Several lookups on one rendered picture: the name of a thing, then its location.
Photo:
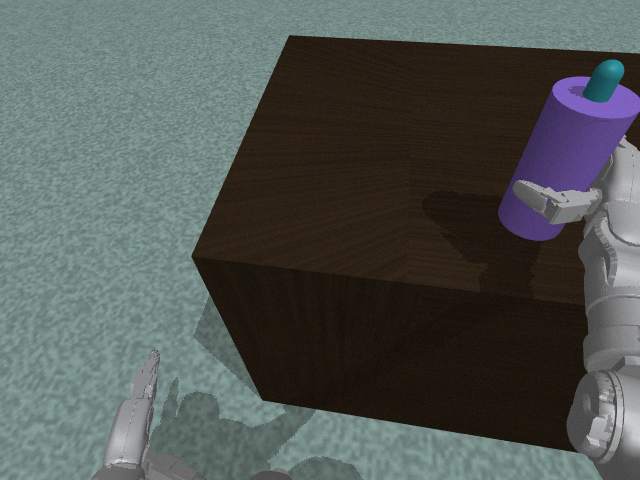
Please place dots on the bottle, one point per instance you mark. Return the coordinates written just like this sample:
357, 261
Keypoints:
581, 124

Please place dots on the right robot hand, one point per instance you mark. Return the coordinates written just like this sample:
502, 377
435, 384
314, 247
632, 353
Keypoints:
619, 180

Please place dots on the left robot arm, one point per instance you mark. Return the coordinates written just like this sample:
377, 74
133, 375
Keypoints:
120, 471

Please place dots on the left robot hand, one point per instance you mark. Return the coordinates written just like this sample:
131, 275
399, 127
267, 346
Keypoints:
129, 435

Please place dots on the right robot arm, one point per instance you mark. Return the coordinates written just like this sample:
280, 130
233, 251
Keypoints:
604, 420

